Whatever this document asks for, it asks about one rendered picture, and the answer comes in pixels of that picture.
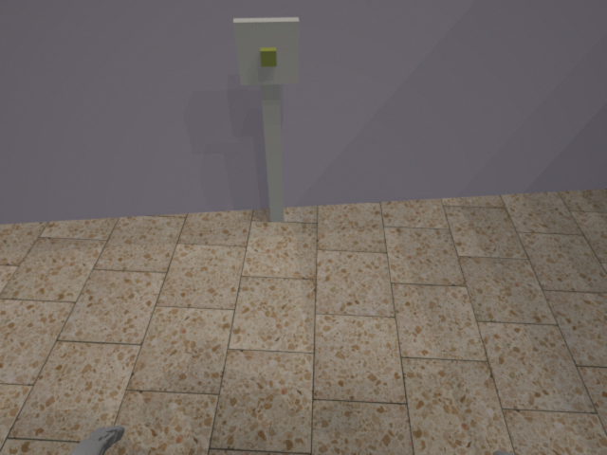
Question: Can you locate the panel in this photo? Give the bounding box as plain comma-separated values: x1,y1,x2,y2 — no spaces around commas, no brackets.
233,17,300,223

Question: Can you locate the button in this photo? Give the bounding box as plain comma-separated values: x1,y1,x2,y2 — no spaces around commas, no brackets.
260,47,277,66

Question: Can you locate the left robot hand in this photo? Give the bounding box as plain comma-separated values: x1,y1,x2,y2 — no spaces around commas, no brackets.
70,426,124,455

